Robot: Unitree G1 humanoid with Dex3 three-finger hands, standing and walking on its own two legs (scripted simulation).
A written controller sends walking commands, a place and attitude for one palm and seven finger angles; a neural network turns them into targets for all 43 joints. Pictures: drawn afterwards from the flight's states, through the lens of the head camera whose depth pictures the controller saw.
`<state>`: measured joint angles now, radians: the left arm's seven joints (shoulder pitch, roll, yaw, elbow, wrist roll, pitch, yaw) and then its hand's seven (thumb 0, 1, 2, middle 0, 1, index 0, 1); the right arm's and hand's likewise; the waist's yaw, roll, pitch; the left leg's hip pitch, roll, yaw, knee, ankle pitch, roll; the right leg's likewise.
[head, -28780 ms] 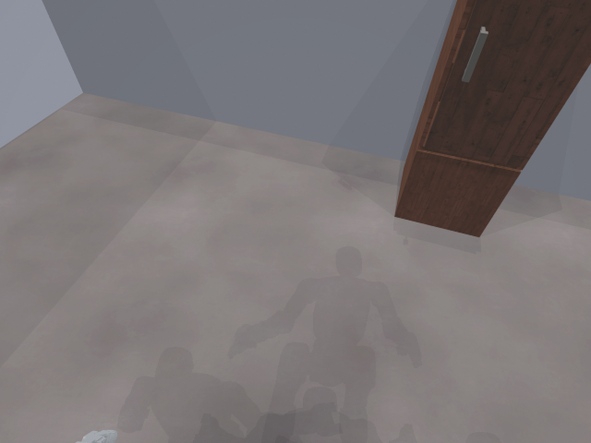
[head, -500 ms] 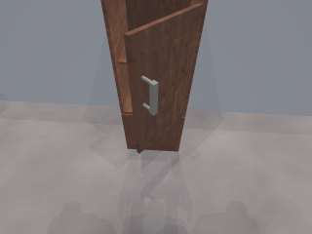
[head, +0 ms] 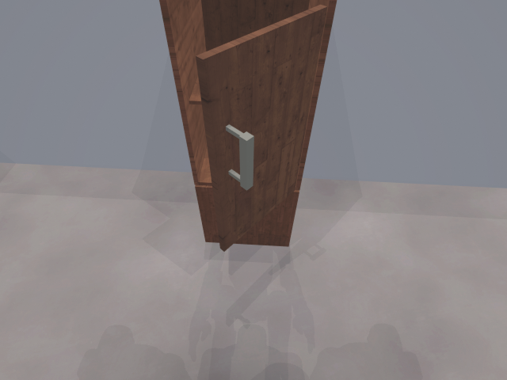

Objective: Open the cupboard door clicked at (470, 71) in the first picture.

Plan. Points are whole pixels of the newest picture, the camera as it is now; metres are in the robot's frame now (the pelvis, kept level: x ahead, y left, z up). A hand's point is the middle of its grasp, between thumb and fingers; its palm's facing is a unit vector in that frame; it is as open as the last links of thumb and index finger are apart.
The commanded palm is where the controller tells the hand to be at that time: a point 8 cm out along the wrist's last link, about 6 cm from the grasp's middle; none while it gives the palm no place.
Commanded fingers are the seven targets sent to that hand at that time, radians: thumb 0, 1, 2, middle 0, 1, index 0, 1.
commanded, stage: look to check the result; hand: left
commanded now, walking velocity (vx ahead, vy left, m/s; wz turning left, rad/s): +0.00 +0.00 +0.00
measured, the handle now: (239, 158) +0.53 +0.07 +0.03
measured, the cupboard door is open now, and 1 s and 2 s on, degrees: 50 50 50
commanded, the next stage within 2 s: walk to a spot facing it in 0.04 s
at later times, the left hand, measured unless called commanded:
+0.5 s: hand out of the picture -0.01 +0.19 -0.18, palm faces -0.05 -0.98 -0.21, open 7.3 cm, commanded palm none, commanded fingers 0.00 0.90 0.90 -0.20 -0.30 -0.20 -0.30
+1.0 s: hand out of the picture +0.08 +0.14 -0.16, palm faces -0.32 -0.91 -0.25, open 7.3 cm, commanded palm none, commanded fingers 0.00 0.90 0.90 -0.20 -0.30 -0.20 -0.30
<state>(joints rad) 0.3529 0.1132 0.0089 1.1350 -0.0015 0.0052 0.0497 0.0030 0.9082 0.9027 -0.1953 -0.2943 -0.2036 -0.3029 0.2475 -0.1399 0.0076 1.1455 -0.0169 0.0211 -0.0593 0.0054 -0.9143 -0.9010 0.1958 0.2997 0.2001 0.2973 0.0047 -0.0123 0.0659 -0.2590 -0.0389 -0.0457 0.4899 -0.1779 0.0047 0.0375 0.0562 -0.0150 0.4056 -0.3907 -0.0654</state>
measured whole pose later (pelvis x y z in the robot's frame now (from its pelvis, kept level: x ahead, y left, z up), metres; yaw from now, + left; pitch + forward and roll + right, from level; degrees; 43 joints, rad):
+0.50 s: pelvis -0.01 +0.01 -0.01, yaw -9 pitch -1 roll +1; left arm 0.31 0.16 0.07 1.07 0.01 0.06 0.02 0.00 0.91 0.90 -0.20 -0.29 -0.20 -0.30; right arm 0.23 -0.16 -0.04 1.05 -0.03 0.03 -0.06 0.00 -0.91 -0.90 0.20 0.30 0.20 0.30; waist 0.02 -0.01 0.09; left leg -0.34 0.03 0.08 0.58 -0.23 0.01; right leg -0.15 0.08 0.08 0.63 -0.45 -0.05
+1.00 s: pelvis -0.03 -0.03 +0.00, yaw -25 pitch +0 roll +2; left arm 0.26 0.18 0.07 0.93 0.02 0.03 0.01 0.00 0.90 0.90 -0.20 -0.29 -0.21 -0.30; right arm 0.07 -0.21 -0.06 0.91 -0.01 0.06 -0.04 0.01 -0.91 -0.90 0.20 0.30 0.20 0.30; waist 0.04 -0.01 0.10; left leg -0.45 0.01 -0.02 0.99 -0.42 -0.05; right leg -0.20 0.10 0.13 0.50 -0.29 -0.08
